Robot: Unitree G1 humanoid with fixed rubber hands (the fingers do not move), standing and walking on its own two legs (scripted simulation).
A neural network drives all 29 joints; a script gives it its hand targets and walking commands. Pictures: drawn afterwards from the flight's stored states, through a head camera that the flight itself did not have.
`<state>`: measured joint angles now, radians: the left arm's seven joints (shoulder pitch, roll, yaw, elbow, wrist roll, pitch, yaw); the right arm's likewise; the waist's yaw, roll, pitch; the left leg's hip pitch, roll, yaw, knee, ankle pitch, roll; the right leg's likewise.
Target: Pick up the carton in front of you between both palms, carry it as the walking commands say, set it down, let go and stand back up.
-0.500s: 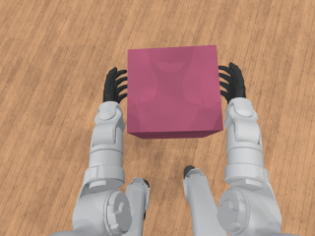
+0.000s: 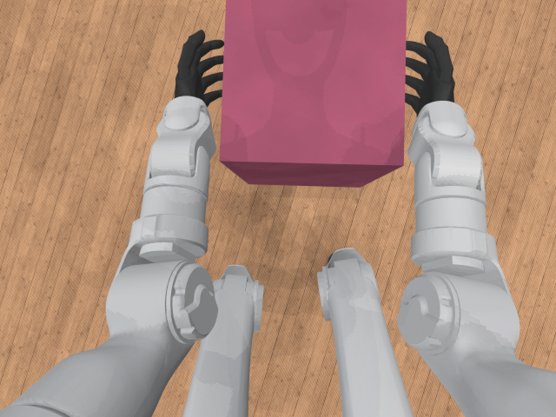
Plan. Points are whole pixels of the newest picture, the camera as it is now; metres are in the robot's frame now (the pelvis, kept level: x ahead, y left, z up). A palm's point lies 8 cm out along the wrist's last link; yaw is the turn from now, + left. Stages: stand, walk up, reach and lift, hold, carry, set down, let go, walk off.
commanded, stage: set down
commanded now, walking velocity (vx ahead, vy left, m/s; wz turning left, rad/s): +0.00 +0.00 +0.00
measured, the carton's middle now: (308, 112) +0.51 -0.08 -0.19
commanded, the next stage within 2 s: none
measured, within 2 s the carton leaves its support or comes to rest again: rests again in 1.02 s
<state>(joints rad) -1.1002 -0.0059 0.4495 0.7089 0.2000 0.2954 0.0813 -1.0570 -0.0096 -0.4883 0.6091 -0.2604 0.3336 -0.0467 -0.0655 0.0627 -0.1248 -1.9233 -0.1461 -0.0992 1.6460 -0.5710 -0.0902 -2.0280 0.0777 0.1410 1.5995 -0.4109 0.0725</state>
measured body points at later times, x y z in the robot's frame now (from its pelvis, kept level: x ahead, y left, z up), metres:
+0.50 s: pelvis -0.01 +0.01 -0.10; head +0.36 -0.04 +0.15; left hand +0.57 +0.05 -0.27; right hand +0.51 -0.25 -0.26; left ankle +0.07 +0.14 -0.49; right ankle +0.11 -0.14 -0.49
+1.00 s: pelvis -0.01 +0.01 -0.13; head +0.37 -0.02 +0.10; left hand +0.58 +0.05 -0.31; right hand +0.51 -0.25 -0.31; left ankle +0.07 +0.14 -0.49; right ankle +0.11 -0.13 -0.49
